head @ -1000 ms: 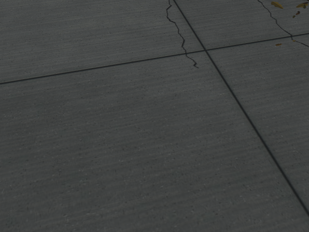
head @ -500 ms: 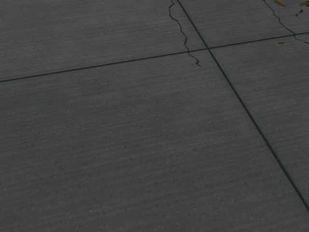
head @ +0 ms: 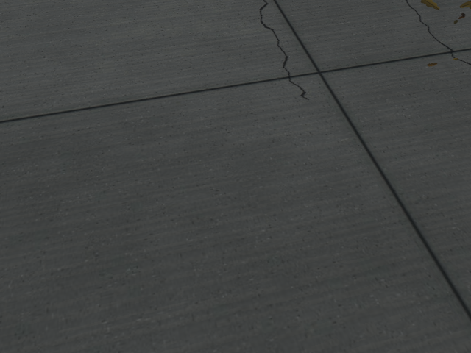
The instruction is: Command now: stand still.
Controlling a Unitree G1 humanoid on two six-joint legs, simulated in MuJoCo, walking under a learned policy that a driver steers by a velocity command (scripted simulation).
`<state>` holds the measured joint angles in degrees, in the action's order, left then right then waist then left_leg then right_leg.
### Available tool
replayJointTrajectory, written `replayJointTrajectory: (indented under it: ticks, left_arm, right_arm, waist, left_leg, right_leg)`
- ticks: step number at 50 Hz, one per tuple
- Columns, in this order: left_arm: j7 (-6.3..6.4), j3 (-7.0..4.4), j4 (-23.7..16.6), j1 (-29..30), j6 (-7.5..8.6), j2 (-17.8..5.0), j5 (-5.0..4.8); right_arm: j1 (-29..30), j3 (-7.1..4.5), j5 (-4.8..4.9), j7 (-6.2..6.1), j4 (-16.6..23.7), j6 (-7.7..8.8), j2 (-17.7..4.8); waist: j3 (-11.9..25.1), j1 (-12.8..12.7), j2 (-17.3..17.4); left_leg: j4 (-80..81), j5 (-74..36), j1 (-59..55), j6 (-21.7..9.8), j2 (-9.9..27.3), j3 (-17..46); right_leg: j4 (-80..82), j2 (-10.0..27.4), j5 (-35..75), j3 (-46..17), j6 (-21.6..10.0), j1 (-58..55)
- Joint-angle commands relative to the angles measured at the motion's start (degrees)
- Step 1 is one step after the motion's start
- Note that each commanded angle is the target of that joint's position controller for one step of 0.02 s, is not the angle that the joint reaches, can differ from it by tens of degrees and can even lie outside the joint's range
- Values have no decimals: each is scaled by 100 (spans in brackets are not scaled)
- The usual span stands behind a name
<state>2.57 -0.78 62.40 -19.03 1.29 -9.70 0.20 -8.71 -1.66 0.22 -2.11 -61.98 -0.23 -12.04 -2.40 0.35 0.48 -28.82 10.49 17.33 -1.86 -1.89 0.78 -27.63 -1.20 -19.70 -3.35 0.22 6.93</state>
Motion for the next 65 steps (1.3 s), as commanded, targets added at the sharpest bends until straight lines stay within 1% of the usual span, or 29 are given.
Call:
replayJointTrajectory:
  ticks: [1, 17, 18, 21, 23, 26, 28, 29, 30, 31, 34, 36, 37, 38, 39, 40, 41, 42, 43, 44, 45, 46, 47, 49, 53, 57, 61, 63, 65]
  left_arm:
    - [17, -81, -50, -510, 24, -490, -2]
    - [25, -91, -59, -669, 35, -423, -8]
    - [25, -76, 8, -804, 28, -344, -10]
    - [62, -118, -128, -740, 37, -471, -69]
    - [49, -116, -213, -767, 163, -452, -120]
    - [-16, -142, -272, -851, 342, -464, -152]
    - [-49, -178, -242, -1164, 419, -547, -180]
    - [-59, -234, -153, -1538, 445, -731, -200]
    - [-73, -325, -90, -1736, 469, -1063, -237]
    - [-79, -358, -107, -1687, 467, -1128, -218]
    - [-105, -368, -127, -1909, 371, -1015, -124]
    - [-81, -364, -346, -1446, 272, -1060, -144]
    - [-85, -364, -493, -1025, 241, -1128, -137]
    - [-102, -363, -619, -706, 242, -1198, -111]
    - [-115, -354, -660, -723, 273, -1209, -79]
    - [-128, -329, -686, -632, 311, -1177, -76]
    - [-150, -232, -851, -482, 365, -913, 20]
    - [-148, -70, -976, -965, 508, -109, -103]
    - [-165, -143, -1023, -793, 621, -461, -336]
    - [-191, -179, -1174, -275, 666, -704, -379]
    - [-178, -214, -1163, -83, 650, -764, -316]
    - [-148, -273, -1106, -152, 598, -770, -216]
    - [-152, -315, -1059, -315, 522, -792, -192]
    - [-160, -354, -1055, -301, 415, -778, -181]
    - [-180, -358, -1482, 772, 406, -722, -69]
    - [-298, -259, -1828, 1852, 480, -583, -108]
    - [-448, -197, -2098, 2532, 527, -587, -153]
    - [-536, -193, -2221, 2697, 571, -650, -171]
    - [-569, -273, -2193, 2366, 593, -871, -164]
  right_arm:
    - [-54, -92, 2, -19, 182, 42, -582]
    - [-159, -94, 10, -31, 182, 44, -533]
    - [-261, -76, 3, -31, 119, 41, -464]
    - [-353, -148, 78, -34, 102, 74, -632]
    - [-417, -164, 129, 8, 158, 227, -621]
    - [-517, -191, 168, 95, 225, 441, -602]
    - [-164, -165, 180, 150, 403, 548, -508]
    - [233, -135, 184, 183, 571, 627, -410]
    - [569, -98, 195, 223, 759, 728, -307]
    - [715, -91, 168, 258, 854, 817, -385]
    - [1074, -81, 230, 391, 1120, 910, -483]
    - [987, -63, 250, 470, 1187, 866, -490]
    - [579, -63, 240, 500, 1076, 831, -449]
    - [-113, -124, 219, 498, 849, 777, -490]
    - [-806, -277, 202, 456, 602, 695, -743]
    - [-1578, -405, 214, 397, 412, 617, -945]
    - [-2409, -518, 138, 288, 293, 545, -1402]
    - [-2436, -436, -35, 291, 350, 590, -1676]
    - [-1759, -313, -4, 329, 419, 655, -1304]
    - [-1150, -217, 60, 357, 587, 710, -994]
    - [-713, -150, 27, 406, 686, 732, -834]
    - [-521, -126, -45, 445, 734, 728, -809]
    - [-503, -93, -87, 443, 714, 704, -707]
    - [-749, -56, -61, 400, 606, 697, -647]
    - [-1155, -76, -59, 260, 494, 648, -870]
    - [-1460, -79, -7, 158, 488, 601, -914]
    - [-1945, -104, 50, 144, 341, 517, -917]
    - [-2010, -137, 44, 130, 319, 455, -959]
    - [-1877, -186, 20, 116, 388, 412, -1103]
  waist:
    - [-21, -1, -53]
    - [-54, -1, -62]
    - [73, -15, -49]
    - [-345, -22, 24]
    - [-573, -16, 58]
    - [-517, -36, -99]
    - [-536, -242, -342]
    - [-605, -442, -704]
    - [-794, -504, -1245]
    - [-952, -490, -1264]
    - [-804, -564, -877]
    - [-658, -352, -757]
    - [-490, -64, -830]
    - [-162, 328, -900]
    - [247, 636, -823]
    - [602, 1084, -604]
    - [1038, 1401, 459]
    - [1470, 846, 1832]
    - [786, 582, 1276]
    - [64, 456, 644]
    - [-160, 276, 96]
    - [-165, 99, 59]
    - [-109, -55, 244]
    - [-158, -129, 361]
    - [-275, 26, 148]
    - [-346, 313, 180]
    - [-496, 482, 170]
    - [-469, 416, 232]
    - [-116, 116, 442]
  left_leg:
    - [448, -263, -772, -229, 357, 402]
    - [414, -299, -764, -229, 349, 395]
    - [463, 360, -806, -231, 303, 358]
    - [452, 2870, -258, -373, 250, 430]
    - [500, 3159, -111, -522, 454, 759]
    - [383, 2778, -53, -652, 583, 993]
    - [25, 2300, 562, -562, 344, 627]
    - [-542, 1772, 1266, -412, 77, 155]
    - [-1205, 1094, 2077, -298, -58, -325]
    - [-1455, 1148, 2654, -330, 132, -317]
    - [-2017, 2035, 3759, -352, 503, -180]
    - [-1357, 1237, 2850, -336, 537, -293]
    - [-979, 544, 1532, -316, 316, -524]
    - [-771, -269, -169, -296, -32, -776]
    - [-880, -435, -1417, -298, -290, -897]
    - [-761, -196, -2417, -414, -167, -694]
    - [-27, 1025, -3164, -717, 983, 981]
    - [1562, 1755, -3495, -1546, 2498, 4304]
    - [2048, 2575, -2825, -1572, 2558, 4846]
    - [1936, 2269, -2093, -1394, 2451, 3903]
    - [1907, 1385, -1421, -1204, 2128, 2939]
    - [1942, 768, -1013, -1045, 1795, 2206]
    - [2035, 401, -834, -955, 1530, 1665]
    - [2175, -341, -762, -945, 1321, 1103]
    - [2271, -1418, -1067, -1010, 1334, 696]
    - [2400, -1457, -1122, -848, 1149, 303]
    - [2163, -1638, -1944, -870, 1393, 284]
    - [1856, -2161, -2409, -848, 1572, 284]
    - [1273, -3764, -2655, -744, 1622, 236]
  right_leg:
    - [579, 145, 623, -63, -115, 930]
    - [566, 146, 618, -44, -114, 951]
    - [595, 97, 89, 15, -135, 893]
    - [407, 58, -1766, -17, -451, 1339]
    - [346, 236, -2003, -236, -627, 1598]
    - [370, 401, -1753, -474, -794, 1478]
    - [780, 582, -1763, -846, -990, 802]
    - [1251, 913, -1838, -1431, -1203, 106]
    - [1642, 1558, -1358, -2307, -1441, -560]
    - [1494, 1952, -214, -2620, -1537, -948]
    - [1186, 2174, 1514, -2339, -1407, -1992]
    - [1375, 1916, 1555, -1708, -1121, -1370]
    - [1371, 1611, 1835, -1195, -956, -493]
    - [1118, 1321, 2494, -740, -802, 455]
    - [513, 1043, 3258, -424, -664, 936]
    - [-570, 751, 3636, -58, -452, 1408]
    - [-2556, 339, 2462, 218, -174, 2150]
    - [-4438, -408, -1183, -224, -68, 3098]
    - [-5166, -50, -911, -574, -225, 3659]
    - [-5167, 348, -351, -405, -411, 3928]
    - [-4870, 654, 215, -290, -475, 3603]
    - [-4549, 821, 552, -225, -486, 3275]
    - [-4315, 929, 739, -183, -485, 2987]
    - [-3970, 977, 912, -9, -426, 2942]
    - [-2837, 1005, 1753, 148, -161, 3725]
    - [-1150, 726, 2715, 431, -100, 3333]
    - [-389, 540, 2636, 468, -202, 3452]
    - [-181, 465, 2283, 472, -348, 3459]
    - [-103, 196, 1827, 629, -532, 2737]
